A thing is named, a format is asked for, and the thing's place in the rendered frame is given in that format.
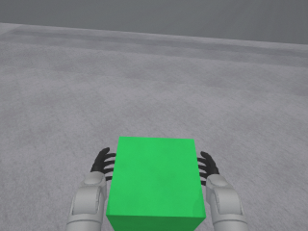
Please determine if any robot right forearm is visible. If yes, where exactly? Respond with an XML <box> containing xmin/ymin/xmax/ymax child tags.
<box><xmin>205</xmin><ymin>174</ymin><xmax>249</xmax><ymax>231</ymax></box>

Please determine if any carton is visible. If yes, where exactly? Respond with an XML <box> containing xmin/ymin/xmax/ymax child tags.
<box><xmin>106</xmin><ymin>136</ymin><xmax>206</xmax><ymax>231</ymax></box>

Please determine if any left robot hand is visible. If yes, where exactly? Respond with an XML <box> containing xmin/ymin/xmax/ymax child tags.
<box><xmin>90</xmin><ymin>147</ymin><xmax>116</xmax><ymax>181</ymax></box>

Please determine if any robot left forearm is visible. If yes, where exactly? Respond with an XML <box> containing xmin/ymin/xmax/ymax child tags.
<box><xmin>65</xmin><ymin>171</ymin><xmax>107</xmax><ymax>231</ymax></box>

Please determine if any right robot hand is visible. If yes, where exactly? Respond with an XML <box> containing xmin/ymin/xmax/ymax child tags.
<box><xmin>196</xmin><ymin>151</ymin><xmax>219</xmax><ymax>186</ymax></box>

